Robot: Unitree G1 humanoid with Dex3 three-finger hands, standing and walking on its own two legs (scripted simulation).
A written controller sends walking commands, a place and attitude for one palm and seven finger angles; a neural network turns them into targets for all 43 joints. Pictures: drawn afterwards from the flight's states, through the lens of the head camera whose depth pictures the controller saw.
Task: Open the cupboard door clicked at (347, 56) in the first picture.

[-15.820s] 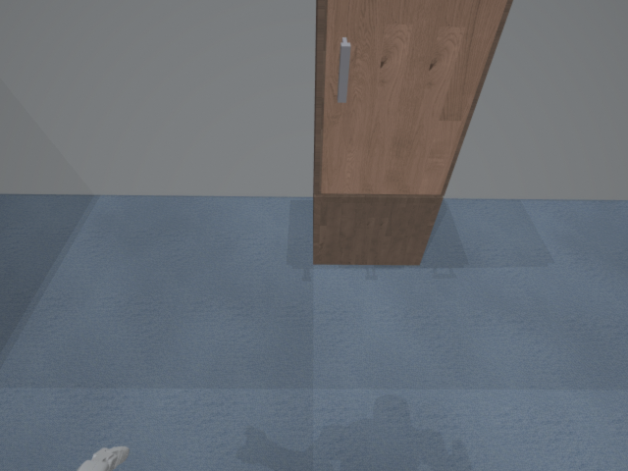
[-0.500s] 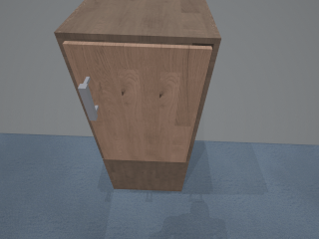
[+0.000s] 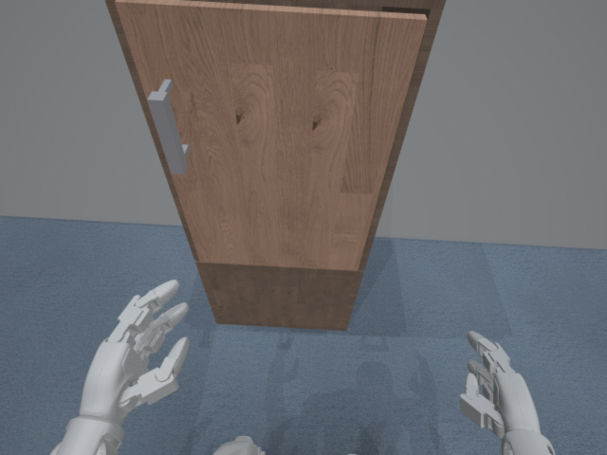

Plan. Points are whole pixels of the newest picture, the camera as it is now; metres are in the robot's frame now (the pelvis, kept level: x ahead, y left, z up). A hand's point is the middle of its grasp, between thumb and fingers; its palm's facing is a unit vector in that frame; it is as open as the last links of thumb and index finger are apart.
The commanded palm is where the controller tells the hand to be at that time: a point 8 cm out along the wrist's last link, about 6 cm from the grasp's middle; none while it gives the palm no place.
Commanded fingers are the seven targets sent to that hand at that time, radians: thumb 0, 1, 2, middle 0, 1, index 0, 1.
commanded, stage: raise the hand with hooked fingers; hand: left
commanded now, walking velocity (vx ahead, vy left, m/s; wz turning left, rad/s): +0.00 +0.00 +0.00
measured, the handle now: (173, 128) +0.56 +0.24 +0.12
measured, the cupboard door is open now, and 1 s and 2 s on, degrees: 0 0 0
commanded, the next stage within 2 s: move the hooked fingers beside the handle in 1.72 s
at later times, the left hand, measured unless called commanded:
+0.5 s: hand (109, 323) +0.25 +0.24 +0.07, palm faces +0.10 -0.99 -0.04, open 11.4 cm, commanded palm +0.22 +0.29 +0.07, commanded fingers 0.00 -0.15 0.45 -0.28 -0.98 -0.28 -0.98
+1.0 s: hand (62, 278) +0.28 +0.29 +0.11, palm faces +0.05 -1.00 -0.03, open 13.8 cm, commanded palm +0.25 +0.34 +0.12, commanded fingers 0.00 -0.50 0.30 -0.30 -1.20 -0.30 -1.20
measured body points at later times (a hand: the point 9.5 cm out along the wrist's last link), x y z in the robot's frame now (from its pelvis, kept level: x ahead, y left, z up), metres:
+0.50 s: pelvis +0.01 +0.02 +0.01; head +0.05 +0.02 +0.46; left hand +0.24 +0.30 +0.07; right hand +0.14 -0.21 -0.08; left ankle +0.04 +0.11 -0.68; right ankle +0.00 -0.07 -0.68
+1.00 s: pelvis +0.02 +0.03 +0.03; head +0.04 +0.03 +0.48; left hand +0.27 +0.35 +0.12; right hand +0.21 -0.20 -0.04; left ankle +0.04 +0.11 -0.68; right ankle +0.00 -0.07 -0.68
